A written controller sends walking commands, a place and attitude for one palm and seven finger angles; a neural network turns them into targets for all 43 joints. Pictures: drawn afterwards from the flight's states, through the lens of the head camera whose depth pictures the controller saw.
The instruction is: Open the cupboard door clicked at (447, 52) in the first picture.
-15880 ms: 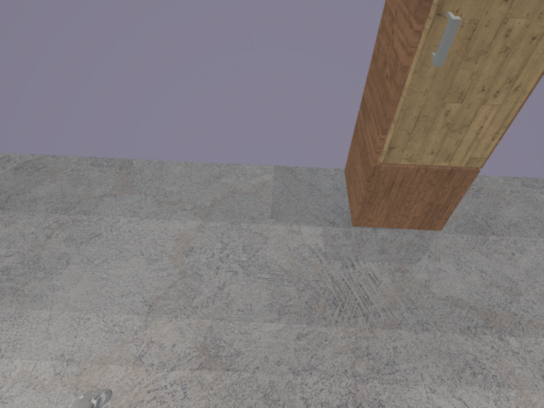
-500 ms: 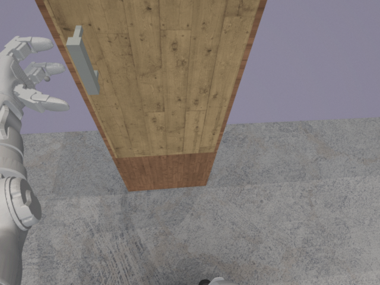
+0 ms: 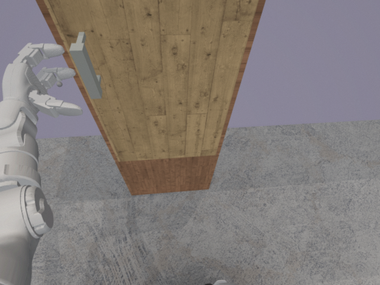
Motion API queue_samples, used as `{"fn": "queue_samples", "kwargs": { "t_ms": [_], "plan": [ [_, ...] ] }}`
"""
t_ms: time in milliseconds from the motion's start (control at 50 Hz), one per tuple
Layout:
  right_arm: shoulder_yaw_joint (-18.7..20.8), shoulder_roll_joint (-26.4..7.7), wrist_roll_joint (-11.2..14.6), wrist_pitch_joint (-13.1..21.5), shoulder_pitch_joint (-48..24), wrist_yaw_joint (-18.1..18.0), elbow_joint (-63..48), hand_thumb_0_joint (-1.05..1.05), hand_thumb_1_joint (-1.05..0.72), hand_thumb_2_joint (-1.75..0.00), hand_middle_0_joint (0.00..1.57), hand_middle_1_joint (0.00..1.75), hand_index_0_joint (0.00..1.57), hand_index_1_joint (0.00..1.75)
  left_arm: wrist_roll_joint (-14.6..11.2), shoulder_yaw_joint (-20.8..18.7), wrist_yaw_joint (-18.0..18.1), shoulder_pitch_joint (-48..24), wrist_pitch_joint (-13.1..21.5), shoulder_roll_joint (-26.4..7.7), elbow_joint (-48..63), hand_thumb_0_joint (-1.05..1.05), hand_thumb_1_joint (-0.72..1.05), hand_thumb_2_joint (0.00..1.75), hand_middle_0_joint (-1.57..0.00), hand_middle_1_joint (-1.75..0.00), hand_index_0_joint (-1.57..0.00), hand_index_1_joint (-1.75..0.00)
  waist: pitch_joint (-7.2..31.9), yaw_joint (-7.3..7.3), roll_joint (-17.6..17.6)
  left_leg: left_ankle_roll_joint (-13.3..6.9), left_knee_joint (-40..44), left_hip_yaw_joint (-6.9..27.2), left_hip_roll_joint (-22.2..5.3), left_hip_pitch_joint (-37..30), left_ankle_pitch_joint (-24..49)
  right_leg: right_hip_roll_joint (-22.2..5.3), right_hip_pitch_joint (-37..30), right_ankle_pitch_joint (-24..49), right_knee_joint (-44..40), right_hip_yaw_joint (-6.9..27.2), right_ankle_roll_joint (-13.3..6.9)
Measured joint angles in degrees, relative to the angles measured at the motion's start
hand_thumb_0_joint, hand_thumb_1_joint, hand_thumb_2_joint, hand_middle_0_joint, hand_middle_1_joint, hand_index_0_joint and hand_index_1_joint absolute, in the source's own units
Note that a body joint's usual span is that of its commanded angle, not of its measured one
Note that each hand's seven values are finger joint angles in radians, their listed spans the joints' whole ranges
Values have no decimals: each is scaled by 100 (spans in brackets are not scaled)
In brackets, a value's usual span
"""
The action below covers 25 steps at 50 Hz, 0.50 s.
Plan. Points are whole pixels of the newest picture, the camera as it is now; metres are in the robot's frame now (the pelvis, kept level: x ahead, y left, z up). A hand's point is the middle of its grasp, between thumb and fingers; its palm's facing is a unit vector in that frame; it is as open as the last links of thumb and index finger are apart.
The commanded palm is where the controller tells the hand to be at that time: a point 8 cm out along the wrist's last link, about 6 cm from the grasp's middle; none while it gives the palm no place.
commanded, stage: slide the fingers in behind the handle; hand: left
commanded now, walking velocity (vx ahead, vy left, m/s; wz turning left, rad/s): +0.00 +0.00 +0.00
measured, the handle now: (89, 66) +0.53 +0.20 +0.14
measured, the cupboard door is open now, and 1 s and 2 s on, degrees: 0 0 0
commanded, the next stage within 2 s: close the thumb around the handle in 1.46 s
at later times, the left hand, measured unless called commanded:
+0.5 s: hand (83, 84) +0.48 +0.20 +0.14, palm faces +0.05 -1.00 +0.01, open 14.0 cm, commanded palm +0.45 +0.25 +0.14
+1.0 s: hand (92, 83) +0.48 +0.18 +0.14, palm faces +0.05 -1.00 +0.02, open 14.0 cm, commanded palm +0.45 +0.22 +0.14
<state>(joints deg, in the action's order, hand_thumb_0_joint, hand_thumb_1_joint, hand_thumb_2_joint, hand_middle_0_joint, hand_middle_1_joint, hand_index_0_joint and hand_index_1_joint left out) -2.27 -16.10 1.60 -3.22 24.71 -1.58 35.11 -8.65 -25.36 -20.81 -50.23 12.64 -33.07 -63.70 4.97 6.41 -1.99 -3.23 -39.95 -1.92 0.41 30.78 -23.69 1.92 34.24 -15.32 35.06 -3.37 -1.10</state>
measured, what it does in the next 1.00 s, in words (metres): stands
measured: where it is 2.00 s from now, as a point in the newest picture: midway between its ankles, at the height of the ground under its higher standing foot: outside the picture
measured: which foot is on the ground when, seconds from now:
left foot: down 0.00-1.00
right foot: down 0.00-1.00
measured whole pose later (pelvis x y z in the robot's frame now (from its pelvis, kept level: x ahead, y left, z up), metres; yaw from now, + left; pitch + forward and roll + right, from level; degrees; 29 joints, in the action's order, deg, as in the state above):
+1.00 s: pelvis -0.01 -0.01 +0.00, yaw +0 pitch +14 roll -2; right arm -1.3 -16.3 1.1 -0.1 24.5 -1.3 36.1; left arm -7.3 -22.1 -12.9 -51.9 13.9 -26.8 -63.5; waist 4.8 7.0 -2.3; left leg -2.6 -39.7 -2.1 0.2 30.9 -22.8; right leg 2.2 34.8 -14.8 35.6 -3.2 -1.9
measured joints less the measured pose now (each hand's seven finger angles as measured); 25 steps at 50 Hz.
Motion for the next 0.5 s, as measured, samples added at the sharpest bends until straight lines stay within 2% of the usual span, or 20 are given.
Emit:
{"fn": "queue_samples", "kwargs": {
  "t_ms": [160,500],
  "plan": [
    [27,-28,1,70,-69,-15,46,1,-90,-90,20,30,21,30,42,128,203,0,-40,208,33,-1,-50,30,-30,-120,-30,-120,-49,-3,16,27,0,36,6,-54,56,-10,-58,30,20,-38,-38],
    [-29,-40,-4,326,-148,-55,73,0,-90,-90,20,30,21,30,239,218,525,-534,109,199,-538,-1,-50,30,-30,-120,-30,-120,-124,125,45,84,-65,28,-5,116,149,-6,146,92,145,-39,-110]
  ]
}}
